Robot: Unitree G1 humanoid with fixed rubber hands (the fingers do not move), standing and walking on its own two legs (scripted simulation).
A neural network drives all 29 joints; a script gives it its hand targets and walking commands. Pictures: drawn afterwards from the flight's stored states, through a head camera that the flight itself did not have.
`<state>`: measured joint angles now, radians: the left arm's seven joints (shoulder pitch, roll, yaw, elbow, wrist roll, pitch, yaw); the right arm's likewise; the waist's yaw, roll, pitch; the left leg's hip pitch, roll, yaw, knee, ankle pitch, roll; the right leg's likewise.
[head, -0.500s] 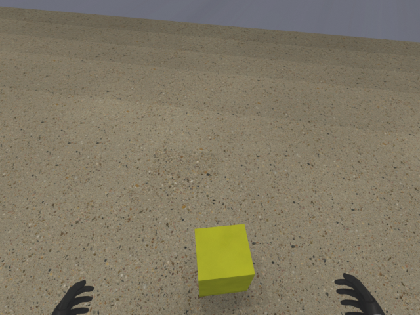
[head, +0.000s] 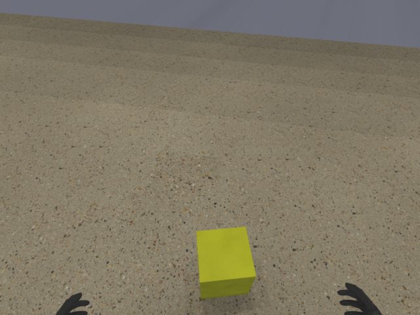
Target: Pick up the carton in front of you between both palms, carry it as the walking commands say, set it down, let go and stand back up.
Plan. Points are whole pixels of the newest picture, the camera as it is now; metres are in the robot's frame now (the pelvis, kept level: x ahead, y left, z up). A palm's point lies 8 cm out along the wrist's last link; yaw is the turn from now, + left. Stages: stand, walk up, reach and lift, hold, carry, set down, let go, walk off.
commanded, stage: stand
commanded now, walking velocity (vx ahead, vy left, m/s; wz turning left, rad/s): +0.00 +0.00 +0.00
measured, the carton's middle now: (222, 263) +0.43 -0.06 -0.65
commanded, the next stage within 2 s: none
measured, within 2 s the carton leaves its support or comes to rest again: neither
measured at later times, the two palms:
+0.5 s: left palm out of the picture +0.08 +0.30 -0.10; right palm out of the picture +0.08 -0.31 -0.09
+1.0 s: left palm out of the picture +0.07 +0.31 -0.10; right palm out of the picture +0.07 -0.31 -0.09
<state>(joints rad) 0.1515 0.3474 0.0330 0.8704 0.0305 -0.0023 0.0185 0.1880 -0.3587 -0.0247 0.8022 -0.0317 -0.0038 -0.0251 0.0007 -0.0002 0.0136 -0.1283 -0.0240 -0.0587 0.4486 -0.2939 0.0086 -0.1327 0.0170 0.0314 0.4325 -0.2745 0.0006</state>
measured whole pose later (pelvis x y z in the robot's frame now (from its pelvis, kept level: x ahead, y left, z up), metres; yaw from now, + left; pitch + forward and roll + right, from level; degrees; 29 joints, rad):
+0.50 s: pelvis -0.02 +0.00 +0.00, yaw +0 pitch -3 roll +0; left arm 0.14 0.37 0.01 0.98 0.02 -0.01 0.01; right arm 0.16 -0.38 -0.01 0.93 -0.02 -0.01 -0.02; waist 0.00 0.00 0.02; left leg -0.11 -0.02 -0.05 0.38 -0.23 0.01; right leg -0.11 0.01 0.04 0.38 -0.22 0.00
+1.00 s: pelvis -0.02 +0.00 +0.01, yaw +0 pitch -3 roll +0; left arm 0.12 0.39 0.00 1.04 0.01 -0.01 0.01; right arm 0.13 -0.39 0.00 1.00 -0.02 -0.02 -0.01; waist 0.00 0.00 0.03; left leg -0.10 -0.02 -0.05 0.35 -0.21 0.01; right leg -0.11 0.01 0.04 0.34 -0.19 0.01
